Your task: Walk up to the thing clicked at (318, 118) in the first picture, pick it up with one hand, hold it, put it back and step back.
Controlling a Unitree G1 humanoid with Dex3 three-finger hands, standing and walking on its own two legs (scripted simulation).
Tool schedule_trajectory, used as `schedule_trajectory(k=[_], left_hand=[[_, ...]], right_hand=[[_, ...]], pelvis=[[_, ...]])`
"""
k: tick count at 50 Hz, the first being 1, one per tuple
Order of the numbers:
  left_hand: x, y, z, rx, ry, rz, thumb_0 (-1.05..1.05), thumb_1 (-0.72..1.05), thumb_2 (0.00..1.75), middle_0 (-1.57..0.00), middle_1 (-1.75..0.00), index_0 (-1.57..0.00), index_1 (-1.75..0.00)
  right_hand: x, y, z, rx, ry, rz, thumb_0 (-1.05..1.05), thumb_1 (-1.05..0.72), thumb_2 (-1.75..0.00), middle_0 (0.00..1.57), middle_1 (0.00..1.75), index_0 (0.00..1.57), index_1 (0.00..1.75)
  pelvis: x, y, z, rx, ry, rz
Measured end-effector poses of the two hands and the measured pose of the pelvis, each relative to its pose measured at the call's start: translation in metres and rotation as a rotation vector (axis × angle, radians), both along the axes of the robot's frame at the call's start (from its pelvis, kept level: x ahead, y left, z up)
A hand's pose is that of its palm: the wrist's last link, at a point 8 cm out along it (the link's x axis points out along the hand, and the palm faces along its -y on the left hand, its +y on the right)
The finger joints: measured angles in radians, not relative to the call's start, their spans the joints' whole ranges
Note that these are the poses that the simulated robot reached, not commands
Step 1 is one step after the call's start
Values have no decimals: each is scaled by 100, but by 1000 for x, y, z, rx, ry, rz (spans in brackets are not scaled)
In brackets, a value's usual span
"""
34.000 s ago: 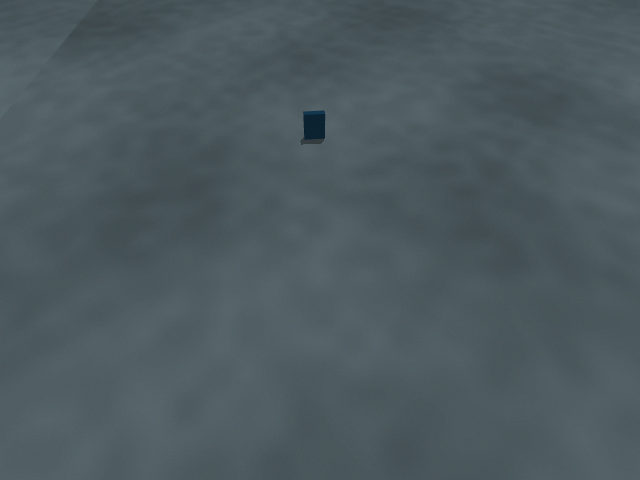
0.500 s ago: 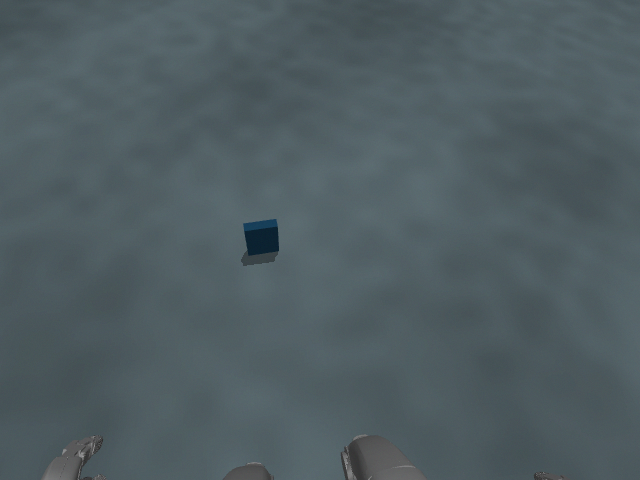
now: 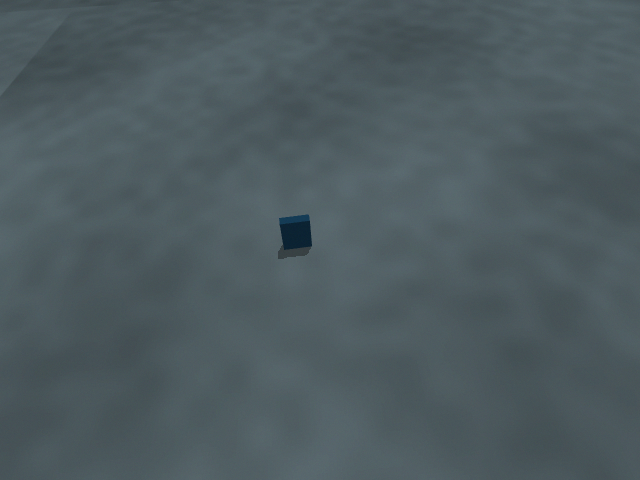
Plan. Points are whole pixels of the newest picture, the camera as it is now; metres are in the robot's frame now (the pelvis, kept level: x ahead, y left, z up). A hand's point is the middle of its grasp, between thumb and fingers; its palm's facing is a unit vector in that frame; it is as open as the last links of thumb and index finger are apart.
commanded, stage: step back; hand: left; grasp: from the side
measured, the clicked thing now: (296, 232) +1.06 +0.16 -0.68
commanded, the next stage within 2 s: stand in 0.88 s
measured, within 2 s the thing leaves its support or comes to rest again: neither
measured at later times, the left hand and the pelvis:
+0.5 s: hand out of the picture +0.07 +0.26 -0.13, palm faces +0.05 -0.92 -0.38, open 7.4 cm; pelvis +0.02 +0.00 +0.01, yaw +1 degrees
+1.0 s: hand out of the picture +0.13 +0.28 -0.13, palm faces +0.00 -0.94 -0.35, open 7.4 cm; pelvis +0.04 +0.02 +0.02, yaw +0 degrees
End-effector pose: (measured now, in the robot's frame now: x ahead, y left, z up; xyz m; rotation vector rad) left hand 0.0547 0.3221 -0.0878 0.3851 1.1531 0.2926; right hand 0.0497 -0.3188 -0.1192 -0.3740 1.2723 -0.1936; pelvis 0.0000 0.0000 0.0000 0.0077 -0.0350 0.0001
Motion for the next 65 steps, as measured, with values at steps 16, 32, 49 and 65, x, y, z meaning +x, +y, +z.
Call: schedule_trajectory(k=[16,32,49,65], left_hand=[[-4,-3,-9,-42,33,-5,1,90,90,-20,-30,-20,-30],[32,3,-22,-81,18,28,1,90,90,-20,-30,-20,-30],[67,1,-8,-96,20,-20,1,90,90,-20,-30,-20,-30],[61,-7,-3,-109,33,-40,1,90,90,-20,-30,-20,-30]], right_hand=[[2,9,11,31,-91,-30,0,-90,-90,20,30,21,30],[65,29,11,4,-96,19,0,-90,-90,20,30,20,30],[108,55,26,71,-171,10,0,-90,-90,20,30,20,30],[59,38,28,50,-85,-48,0,-90,-90,20,30,20,30]], pelvis=[[-1,-3,5,-18,-10,-5],[29,17,2,-1,-9,16],[40,21,19,-15,-12,-7],[34,19,26,-12,-25,-5]])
